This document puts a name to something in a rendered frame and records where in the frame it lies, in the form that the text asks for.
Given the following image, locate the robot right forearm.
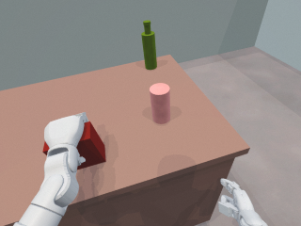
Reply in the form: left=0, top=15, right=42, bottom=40
left=238, top=209, right=268, bottom=226

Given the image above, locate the robot left hand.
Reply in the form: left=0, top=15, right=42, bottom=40
left=44, top=112, right=88, bottom=166

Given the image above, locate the table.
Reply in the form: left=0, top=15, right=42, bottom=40
left=0, top=55, right=250, bottom=226

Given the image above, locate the robot right hand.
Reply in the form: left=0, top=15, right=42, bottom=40
left=218, top=178, right=255, bottom=223

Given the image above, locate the sponge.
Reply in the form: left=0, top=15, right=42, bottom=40
left=43, top=121, right=106, bottom=170

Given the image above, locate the robot left forearm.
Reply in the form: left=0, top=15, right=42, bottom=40
left=13, top=144, right=79, bottom=226

